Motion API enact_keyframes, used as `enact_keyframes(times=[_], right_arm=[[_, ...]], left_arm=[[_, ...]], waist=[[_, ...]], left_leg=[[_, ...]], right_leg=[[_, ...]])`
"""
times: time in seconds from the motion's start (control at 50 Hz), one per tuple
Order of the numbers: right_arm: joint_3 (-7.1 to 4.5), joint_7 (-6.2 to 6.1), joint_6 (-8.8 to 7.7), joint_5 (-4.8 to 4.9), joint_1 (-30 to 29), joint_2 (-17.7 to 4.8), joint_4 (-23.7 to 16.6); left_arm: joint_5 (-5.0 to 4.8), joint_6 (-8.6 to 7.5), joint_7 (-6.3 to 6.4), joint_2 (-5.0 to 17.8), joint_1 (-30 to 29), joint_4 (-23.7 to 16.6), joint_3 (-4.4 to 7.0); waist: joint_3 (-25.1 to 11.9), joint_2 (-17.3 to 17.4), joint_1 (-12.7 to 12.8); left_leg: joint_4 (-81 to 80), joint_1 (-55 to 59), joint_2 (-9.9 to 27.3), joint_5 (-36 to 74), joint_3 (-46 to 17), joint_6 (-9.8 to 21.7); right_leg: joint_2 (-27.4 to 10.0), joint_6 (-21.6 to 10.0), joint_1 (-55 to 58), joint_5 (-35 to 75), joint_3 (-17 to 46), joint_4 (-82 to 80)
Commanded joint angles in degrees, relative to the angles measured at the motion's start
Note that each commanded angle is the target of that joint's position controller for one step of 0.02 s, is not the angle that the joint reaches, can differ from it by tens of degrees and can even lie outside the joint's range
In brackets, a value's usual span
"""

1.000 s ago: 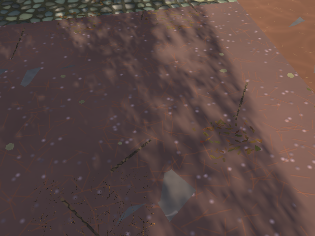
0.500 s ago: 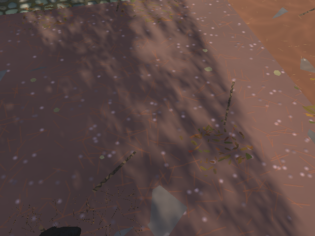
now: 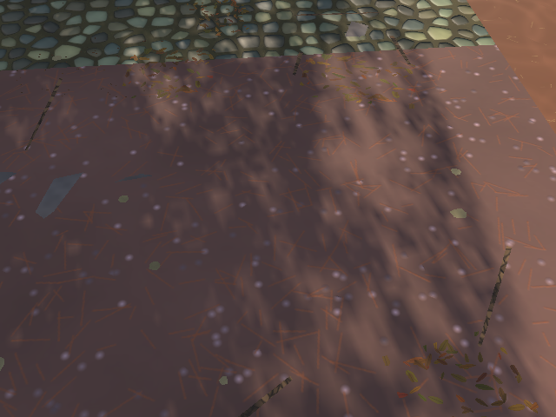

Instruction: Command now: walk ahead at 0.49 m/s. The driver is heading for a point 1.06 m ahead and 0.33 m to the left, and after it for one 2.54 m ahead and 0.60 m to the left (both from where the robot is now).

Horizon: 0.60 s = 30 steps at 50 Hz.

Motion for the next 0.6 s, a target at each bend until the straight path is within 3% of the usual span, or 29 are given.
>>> enact_keyframes(times=[0.02, 0.08, 0.1, 0.12, 0.14, 0.16, 0.18, 0.2, 0.22, 0.24, 0.26, 0.3, 0.36, 0.48, 0.56, 0.6], right_arm=[[-0.01, 1.10, -0.87, 0.40, -6.8, -2.9, -5.1], [-0.61, 1.89, -1.28, 0.53, -5.2, -5.1, -5.9], [-1.37, 1.89, -1.40, 0.50, -1.0, -6.6, -4.9], [-2.85, 1.59, -1.38, 0.45, 8.4, -9.1, -2.1], [-4.19, 1.05, -1.23, -0.22, 19.4, -13.6, 0.3], [-5.04, 1.42, -0.94, -0.58, 23.0, -18.0, 1.9], [-3.34, 1.55, -1.08, -0.38, 22.4, -11.6, 1.4], [-2.47, 1.35, -1.33, -0.40, 17.1, -9.1, 0.3], [-1.96, 1.28, -1.42, -0.70, 12.2, -7.8, -0.8], [-1.53, 1.44, -1.50, -1.06, 9.3, -6.3, -1.2], [-1.10, 1.55, -1.67, -1.54, 8.3, -5.0, -1.1], [-1.12, 1.69, -1.91, -1.26, 9.3, -5.1, -0.2], [-1.73, 0.87, -1.91, -1.03, 11.8, -7.3, 1.2], [-1.77, -0.38, -1.10, -0.39, 16.6, -8.1, 3.5], [-2.00, -0.53, -0.19, 0.04, 20.6, -8.1, 5.9], [-2.31, -0.86, 0.46, 0.32, 20.7, -8.6, 6.3]], left_arm=[[-0.59, 0.15, 0.49, 9.6, 2.1, -1.2, 1.91], [-0.53, 1.25, 0.69, 10.7, 1.7, -1.0, 2.45], [-0.41, 1.61, 0.67, 11.0, 0.4, -1.4, 2.51], [-0.04, 1.98, 0.63, 9.8, -0.2, -1.8, 2.04], [1.04, 1.99, 0.63, 7.5, 0.6, -3.2, 0.93], [0.87, 0.61, -0.10, -1.0, 8.0, -3.5, -1.44], [-0.68, -0.86, -0.34, 5.3, 4.9, -2.7, -0.20], [-2.10, -1.80, -0.51, 8.9, -1.0, -4.5, 0.76], [-1.99, -2.09, -0.15, 8.7, -4.1, -5.1, 0.75], [-0.99, -1.85, 0.18, 8.3, -5.8, -5.2, 1.10], [-0.58, -1.14, 0.22, 7.5, -4.8, -5.0, 1.31], [-0.34, 0.26, 0.26, 4.9, -3.6, -4.7, 1.09], [0.28, 1.15, 0.45, 4.5, -8.2, -6.4, 1.16], [0.19, 0.49, -0.40, 3.2, -20.2, -9.8, 0.65], [-0.24, 0.01, -1.38, 3.6, -26.3, -12.2, 0.40], [-0.29, -0.62, -1.97, 4.7, -26.9, -13.2, 0.69]], waist=[[4.9, -4.0, -0.1], [3.0, -5.4, -2.5], [0.3, -6.1, -5.3], [-5.4, -5.4, -9.6], [-14.5, 0.2, -12.9], [-21.6, 16.3, -8.8], [-21.2, 10.7, -10.7], [-12.4, 7.6, -10.1], [-8.2, 2.7, -8.4], [-4.8, 0.7, -6.9], [-4.1, 1.6, -5.0], [-3.0, 1.8, -3.7], [-0.1, 0.6, -3.9], [2.7, 1.1, -7.1], [4.8, 1.1, -8.8], [4.7, 1.5, -7.7]], left_leg=[[-4.9, 1.2, -1.6, -0.1, 0.9, 0.8], [-7.3, 5.1, -3.2, -7.0, 1.5, 3.0], [-8.2, 11.7, -5.0, -8.3, 3.1, 4.2], [-8.7, 24.1, -6.7, -7.9, 4.5, 5.9], [-7.0, 42.1, 2.6, -7.5, -6.0, 9.6], [-14.3, 61.2, 15.4, -18.5, -34.5, 19.3], [-19.3, 60.8, 14.9, -24.6, -40.2, 18.3], [-19.9, 53.6, 13.0, -21.4, -31.2, 15.4], [-21.0, 45.5, 10.9, -14.5, -23.9, 14.2], [-22.6, 38.5, 8.8, -8.6, -18.6, 13.4], [-24.3, 34.5, 7.2, -5.9, -15.1, 12.7], [-27.0, 31.1, 6.0, -3.1, -11.6, 13.2], [-29.5, 30.4, 5.9, -0.7, -8.2, 13.9], [-31.0, 31.4, 3.0, -3.0, -1.7, 11.2], [-28.6, 38.0, 5.7, -2.2, -2.5, 11.0], [-25.6, 41.3, 7.3, 0.6, -4.3, 10.5]], right_leg=[[-17.3, -8.6, -2.1, 11.4, 7.5, -2.7], [-19.6, -7.0, 3.2, 19.8, 8.1, 2.6], [-18.6, -6.1, 3.2, 29.3, 6.8, 8.0], [-15.5, -4.6, 0.6, 35.9, 4.5, 18.9], [-11.8, -2.5, -10.5, 23.8, 1.6, 37.0], [-0.4, 1.2, -34.1, -13.6, 1.8, 57.0], [-2.5, 0.3, -40.8, -20.1, 10.1, 64.4], [-5.6, -0.8, -44.5, -15.5, 9.5, 65.5], [-8.7, -0.9, -42.7, -10.0, 8.0, 63.3], [-10.6, -0.6, -40.3, -6.7, 7.4, 59.4], [-12.1, -0.5, -36.7, -4.3, 7.8, 56.9], [-12.6, 0.2, -34.2, -2.8, 7.1, 53.4], [-13.1, 1.8, -38.9, 3.0, 6.5, 45.7], [-10.4, 2.6, -37.5, 18.9, 3.7, 25.9], [-9.3, 1.6, -38.7, 17.0, 3.9, 20.4], [-8.8, 0.6, -38.1, 13.2, 4.7, 18.0]])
